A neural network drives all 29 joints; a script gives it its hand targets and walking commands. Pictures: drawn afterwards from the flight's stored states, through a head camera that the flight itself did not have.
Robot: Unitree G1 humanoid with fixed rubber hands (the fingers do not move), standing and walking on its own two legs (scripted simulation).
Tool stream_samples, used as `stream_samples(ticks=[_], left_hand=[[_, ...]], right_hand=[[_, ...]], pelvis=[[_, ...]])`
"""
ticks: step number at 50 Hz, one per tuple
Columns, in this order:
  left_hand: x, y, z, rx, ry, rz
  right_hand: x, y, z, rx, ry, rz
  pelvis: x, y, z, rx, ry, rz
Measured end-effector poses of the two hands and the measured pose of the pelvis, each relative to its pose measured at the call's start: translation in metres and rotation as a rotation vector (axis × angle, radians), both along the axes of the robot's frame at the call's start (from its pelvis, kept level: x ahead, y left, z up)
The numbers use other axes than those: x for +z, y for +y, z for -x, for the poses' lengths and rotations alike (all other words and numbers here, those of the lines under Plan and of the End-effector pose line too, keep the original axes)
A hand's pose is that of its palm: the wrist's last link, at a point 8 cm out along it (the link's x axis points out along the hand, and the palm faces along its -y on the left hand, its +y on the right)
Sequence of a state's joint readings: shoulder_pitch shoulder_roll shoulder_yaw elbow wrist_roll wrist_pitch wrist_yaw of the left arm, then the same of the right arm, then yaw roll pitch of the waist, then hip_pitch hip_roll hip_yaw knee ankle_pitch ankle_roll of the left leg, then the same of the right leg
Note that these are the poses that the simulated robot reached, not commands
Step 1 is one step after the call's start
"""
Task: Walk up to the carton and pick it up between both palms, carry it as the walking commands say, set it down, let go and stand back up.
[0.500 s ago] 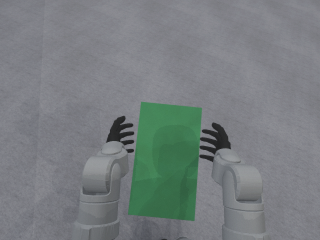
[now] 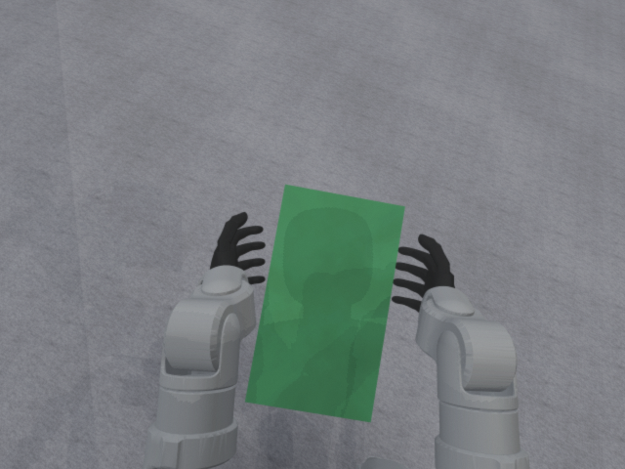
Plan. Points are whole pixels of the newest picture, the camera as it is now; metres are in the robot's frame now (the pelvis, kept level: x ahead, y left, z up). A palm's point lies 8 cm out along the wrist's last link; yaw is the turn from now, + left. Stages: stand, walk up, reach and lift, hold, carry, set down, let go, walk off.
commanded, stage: carry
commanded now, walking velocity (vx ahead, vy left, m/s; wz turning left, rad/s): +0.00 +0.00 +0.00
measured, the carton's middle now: (322, 295) +0.35 +0.01 -0.05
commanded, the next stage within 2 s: none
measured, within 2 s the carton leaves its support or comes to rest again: neither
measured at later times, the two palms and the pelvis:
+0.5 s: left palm (191, 208) +0.41 +0.19 +0.05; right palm (379, 220) +0.42 -0.05 +0.06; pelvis +0.11 +0.06 -0.03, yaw +3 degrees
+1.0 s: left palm (186, 179) +0.46 +0.22 +0.04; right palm (362, 191) +0.47 -0.03 +0.05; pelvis +0.16 +0.08 -0.02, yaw +1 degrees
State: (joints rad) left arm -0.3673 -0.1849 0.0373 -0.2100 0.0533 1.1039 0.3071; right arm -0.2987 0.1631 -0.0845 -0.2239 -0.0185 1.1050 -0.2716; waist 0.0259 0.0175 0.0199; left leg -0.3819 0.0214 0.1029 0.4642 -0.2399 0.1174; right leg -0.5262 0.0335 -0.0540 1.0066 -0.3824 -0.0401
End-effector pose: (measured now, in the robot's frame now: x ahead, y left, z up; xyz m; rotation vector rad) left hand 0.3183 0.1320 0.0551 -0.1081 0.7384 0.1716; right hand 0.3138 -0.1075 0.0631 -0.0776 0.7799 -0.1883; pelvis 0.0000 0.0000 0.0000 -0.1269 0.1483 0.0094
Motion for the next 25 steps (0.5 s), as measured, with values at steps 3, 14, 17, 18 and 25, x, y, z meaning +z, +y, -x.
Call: stream_samples(ticks=[3,14,17,18,25], left_hand=[[0.002,0.011,-0.013,0.007,-0.006,-0.002],[0.002,0.038,-0.056,0.032,-0.008,-0.049],[-0.002,0.045,-0.067,0.037,-0.006,-0.060],[-0.003,0.048,-0.070,0.042,-0.010,-0.064],[-0.005,0.063,-0.091,0.007,-0.027,-0.043]], right_hand=[[0.002,0.011,-0.014,0.006,-0.006,-0.002],[-0.005,0.037,-0.066,0.037,-0.013,-0.048],[-0.012,0.044,-0.081,0.050,-0.016,-0.058],[-0.013,0.047,-0.086,0.056,-0.022,-0.062],[-0.004,0.061,-0.105,0.030,-0.061,-0.045]], pelvis=[[0.000,0.009,-0.014,0.006,-0.006,-0.002],[-0.010,0.029,-0.065,0.032,-0.024,-0.047],[-0.019,0.033,-0.083,0.053,-0.047,-0.066],[-0.022,0.034,-0.088,0.056,-0.055,-0.068],[-0.026,0.056,-0.110,0.036,-0.077,-0.076]])
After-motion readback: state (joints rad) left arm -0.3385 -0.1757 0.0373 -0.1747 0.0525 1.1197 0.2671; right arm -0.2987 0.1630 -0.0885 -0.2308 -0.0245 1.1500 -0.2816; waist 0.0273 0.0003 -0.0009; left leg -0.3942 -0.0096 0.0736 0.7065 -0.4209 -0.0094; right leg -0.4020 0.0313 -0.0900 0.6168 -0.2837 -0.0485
